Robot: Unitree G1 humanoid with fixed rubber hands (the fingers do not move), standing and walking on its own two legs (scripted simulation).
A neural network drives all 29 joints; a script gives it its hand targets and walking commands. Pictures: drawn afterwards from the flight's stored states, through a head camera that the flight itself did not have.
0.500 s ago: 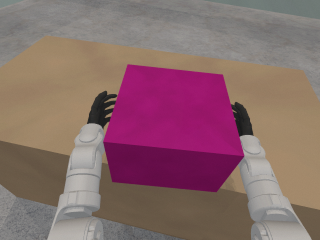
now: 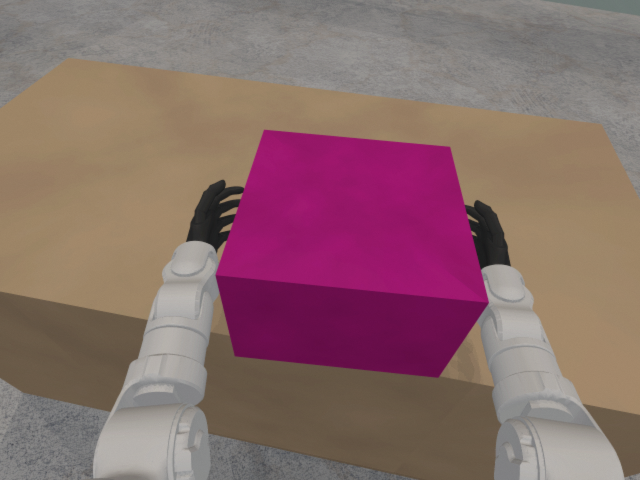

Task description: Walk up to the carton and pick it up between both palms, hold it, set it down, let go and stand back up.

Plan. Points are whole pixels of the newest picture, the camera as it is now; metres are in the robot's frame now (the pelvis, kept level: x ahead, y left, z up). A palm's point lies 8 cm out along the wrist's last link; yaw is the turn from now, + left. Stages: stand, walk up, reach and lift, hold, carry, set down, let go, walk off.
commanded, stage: set down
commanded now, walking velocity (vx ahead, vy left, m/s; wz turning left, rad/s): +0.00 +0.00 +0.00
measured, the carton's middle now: (346, 247) +0.41 -0.01 +0.04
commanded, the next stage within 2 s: none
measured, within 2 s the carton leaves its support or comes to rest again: rests again in 0.64 s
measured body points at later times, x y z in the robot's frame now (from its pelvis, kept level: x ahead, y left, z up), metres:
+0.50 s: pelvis +0.01 +0.00 +0.00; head +0.03 +0.01 +0.45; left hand +0.40 +0.19 +0.06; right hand +0.40 -0.19 +0.05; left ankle -0.01 +0.10 -0.75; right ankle -0.02 -0.09 -0.75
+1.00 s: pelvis -0.02 +0.00 -0.01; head +0.03 +0.01 +0.44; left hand +0.40 +0.19 +0.05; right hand +0.40 -0.19 +0.05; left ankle -0.01 +0.10 -0.75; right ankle -0.02 -0.09 -0.75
